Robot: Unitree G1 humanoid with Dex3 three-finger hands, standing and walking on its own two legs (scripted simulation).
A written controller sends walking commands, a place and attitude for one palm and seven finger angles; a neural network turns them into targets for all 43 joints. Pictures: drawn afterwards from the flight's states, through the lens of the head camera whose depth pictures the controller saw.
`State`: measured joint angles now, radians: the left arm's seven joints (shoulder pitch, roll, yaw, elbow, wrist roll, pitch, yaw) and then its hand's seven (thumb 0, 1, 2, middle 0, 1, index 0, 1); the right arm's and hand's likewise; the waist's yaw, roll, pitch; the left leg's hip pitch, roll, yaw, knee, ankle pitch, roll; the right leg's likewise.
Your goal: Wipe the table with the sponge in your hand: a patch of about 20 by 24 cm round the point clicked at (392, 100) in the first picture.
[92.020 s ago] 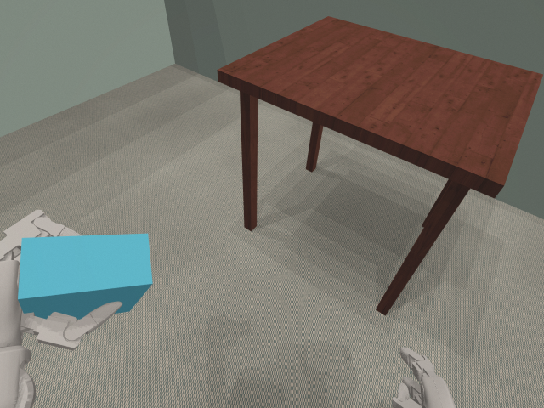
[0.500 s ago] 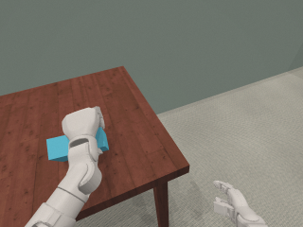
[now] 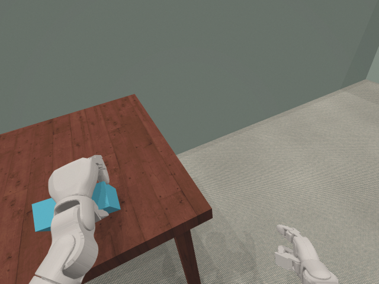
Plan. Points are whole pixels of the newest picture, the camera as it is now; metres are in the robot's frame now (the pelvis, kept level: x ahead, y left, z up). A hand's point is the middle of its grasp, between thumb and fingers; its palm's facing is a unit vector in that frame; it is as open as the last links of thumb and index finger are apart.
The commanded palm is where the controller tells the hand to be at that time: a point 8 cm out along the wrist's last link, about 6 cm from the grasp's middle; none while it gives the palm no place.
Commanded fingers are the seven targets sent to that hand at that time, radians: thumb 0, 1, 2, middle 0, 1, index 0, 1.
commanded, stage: slide back across to the middle lane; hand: left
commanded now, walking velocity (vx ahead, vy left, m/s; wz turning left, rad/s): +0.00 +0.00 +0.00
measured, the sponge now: (83, 207) +0.26 +0.28 +0.07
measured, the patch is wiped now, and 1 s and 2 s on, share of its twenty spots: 1.00 1.00 1.00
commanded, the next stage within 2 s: wipe forward along the middle lane in 0.56 s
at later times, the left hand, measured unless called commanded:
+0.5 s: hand (61, 207) +0.22 +0.28 +0.12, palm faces +0.12 -0.13 -0.98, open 9.0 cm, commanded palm +0.17 +0.29 +0.17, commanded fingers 0.00 0.10 1.30 -1.20 -1.60 -1.20 -1.60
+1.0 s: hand (48, 202) +0.24 +0.32 +0.12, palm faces +0.03 -0.09 -1.00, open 9.1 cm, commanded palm +0.21 +0.32 +0.15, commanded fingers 0.00 0.10 1.30 -1.20 -1.60 -1.20 -1.60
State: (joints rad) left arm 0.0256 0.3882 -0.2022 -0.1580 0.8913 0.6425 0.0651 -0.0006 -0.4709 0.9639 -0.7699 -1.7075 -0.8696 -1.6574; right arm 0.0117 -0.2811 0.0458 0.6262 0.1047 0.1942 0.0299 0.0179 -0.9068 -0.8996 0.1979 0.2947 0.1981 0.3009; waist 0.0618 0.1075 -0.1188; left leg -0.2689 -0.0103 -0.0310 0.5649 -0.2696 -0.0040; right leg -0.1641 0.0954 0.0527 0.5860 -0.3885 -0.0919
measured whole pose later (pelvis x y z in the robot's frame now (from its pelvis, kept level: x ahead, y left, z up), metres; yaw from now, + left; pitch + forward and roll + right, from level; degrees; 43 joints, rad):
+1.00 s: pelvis -0.03 +0.02 +0.00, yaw +2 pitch -1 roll +0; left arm -0.06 0.50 -0.07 0.01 0.89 0.46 -0.08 0.00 -0.61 1.02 -0.95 -1.54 -1.01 -1.56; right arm 0.05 -0.28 0.05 0.66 0.08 0.12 -0.06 0.02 -0.90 -0.90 0.20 0.30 0.20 0.30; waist 0.09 0.11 -0.08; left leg -0.31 -0.03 -0.05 0.55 -0.22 0.00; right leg -0.19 0.08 0.03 0.56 -0.34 -0.06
